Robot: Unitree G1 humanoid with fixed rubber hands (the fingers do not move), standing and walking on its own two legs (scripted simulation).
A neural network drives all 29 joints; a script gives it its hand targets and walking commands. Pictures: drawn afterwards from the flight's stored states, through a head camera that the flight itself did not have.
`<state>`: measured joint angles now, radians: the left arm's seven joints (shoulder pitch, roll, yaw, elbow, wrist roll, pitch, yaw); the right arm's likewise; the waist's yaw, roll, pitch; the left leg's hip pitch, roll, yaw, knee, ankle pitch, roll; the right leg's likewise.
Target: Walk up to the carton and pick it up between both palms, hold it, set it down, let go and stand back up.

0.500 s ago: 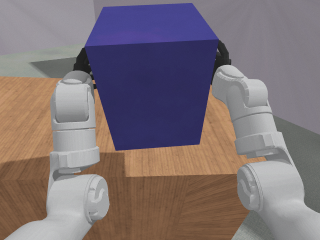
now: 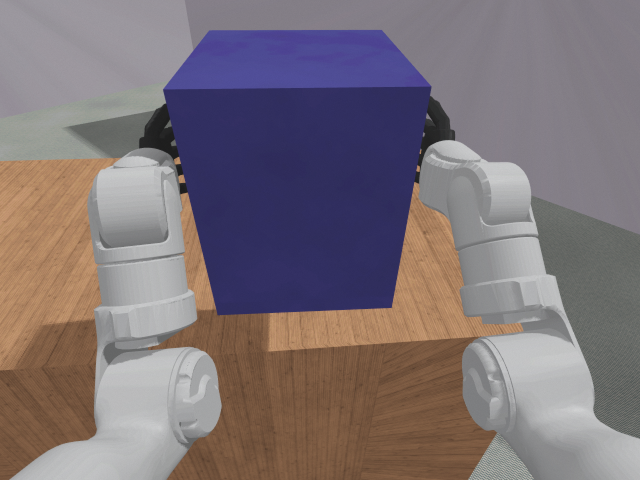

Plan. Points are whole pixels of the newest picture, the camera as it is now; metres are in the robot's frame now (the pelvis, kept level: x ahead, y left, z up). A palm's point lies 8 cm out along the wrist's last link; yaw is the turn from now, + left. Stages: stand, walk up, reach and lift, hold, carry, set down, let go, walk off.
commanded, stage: hold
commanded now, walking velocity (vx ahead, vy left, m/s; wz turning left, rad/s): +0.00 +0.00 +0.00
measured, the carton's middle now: (301, 170) +0.40 +0.03 +0.26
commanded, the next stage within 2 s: none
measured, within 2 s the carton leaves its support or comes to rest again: neither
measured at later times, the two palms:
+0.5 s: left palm (146, 164) +0.35 +0.18 +0.29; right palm (425, 150) +0.38 -0.11 +0.30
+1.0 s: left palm (144, 152) +0.35 +0.18 +0.30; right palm (431, 137) +0.38 -0.11 +0.31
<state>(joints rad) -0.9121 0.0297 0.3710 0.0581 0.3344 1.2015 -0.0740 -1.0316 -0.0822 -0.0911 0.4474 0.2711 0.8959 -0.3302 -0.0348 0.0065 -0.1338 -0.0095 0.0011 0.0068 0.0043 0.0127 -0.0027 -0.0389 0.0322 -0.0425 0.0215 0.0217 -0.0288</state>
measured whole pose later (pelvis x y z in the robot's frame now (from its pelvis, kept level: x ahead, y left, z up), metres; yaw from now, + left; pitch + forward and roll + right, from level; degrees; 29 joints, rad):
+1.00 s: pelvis +0.01 +0.01 +0.00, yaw +0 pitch -3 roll +0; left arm -0.95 0.03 0.39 -0.02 0.41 1.28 -0.15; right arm -1.07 -0.08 -0.10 0.42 0.26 0.91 -0.31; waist -0.07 -0.01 -0.10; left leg 0.08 -0.02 0.01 -0.05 0.02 0.01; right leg 0.05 0.02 -0.03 -0.03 0.03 -0.01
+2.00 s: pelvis +0.01 +0.01 +0.00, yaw -1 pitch -2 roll +0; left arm -0.98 0.05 0.40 0.02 0.40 1.30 -0.16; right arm -1.11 -0.09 -0.10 0.43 0.28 0.94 -0.34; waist -0.06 0.00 -0.13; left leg 0.07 -0.01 0.02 -0.03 0.01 0.01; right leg 0.03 0.02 -0.02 0.00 0.02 -0.01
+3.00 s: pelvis +0.01 +0.01 +0.00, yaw -1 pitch -1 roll +0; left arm -0.99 0.06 0.38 0.07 0.39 1.29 -0.16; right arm -1.12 -0.10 -0.10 0.45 0.30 0.97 -0.37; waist -0.07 0.01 -0.16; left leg 0.02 -0.01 0.02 -0.01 0.00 0.01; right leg -0.02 0.02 -0.02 0.03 0.01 -0.02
